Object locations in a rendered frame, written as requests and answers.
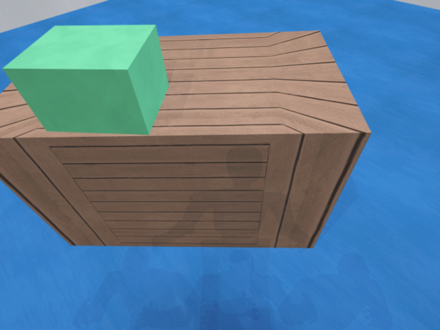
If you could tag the pedestal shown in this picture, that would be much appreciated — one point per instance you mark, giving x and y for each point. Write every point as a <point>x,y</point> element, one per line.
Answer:
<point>252,146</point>

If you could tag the carton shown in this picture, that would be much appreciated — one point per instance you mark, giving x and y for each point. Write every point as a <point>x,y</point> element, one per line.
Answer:
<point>93,78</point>

